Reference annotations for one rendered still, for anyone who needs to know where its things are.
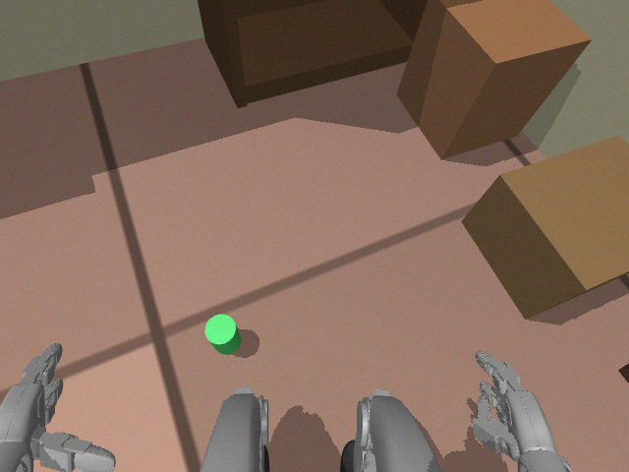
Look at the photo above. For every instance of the right robot hand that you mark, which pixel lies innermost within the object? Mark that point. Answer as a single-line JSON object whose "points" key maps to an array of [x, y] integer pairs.
{"points": [[523, 425]]}

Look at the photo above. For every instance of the left robot hand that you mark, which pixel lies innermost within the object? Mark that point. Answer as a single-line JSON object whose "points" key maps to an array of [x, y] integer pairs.
{"points": [[26, 409]]}

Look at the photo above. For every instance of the right robot arm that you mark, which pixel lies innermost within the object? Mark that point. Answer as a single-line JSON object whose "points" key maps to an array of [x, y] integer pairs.
{"points": [[542, 461]]}

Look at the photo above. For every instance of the left robot arm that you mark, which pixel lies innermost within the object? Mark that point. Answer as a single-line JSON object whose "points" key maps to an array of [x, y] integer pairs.
{"points": [[15, 457]]}

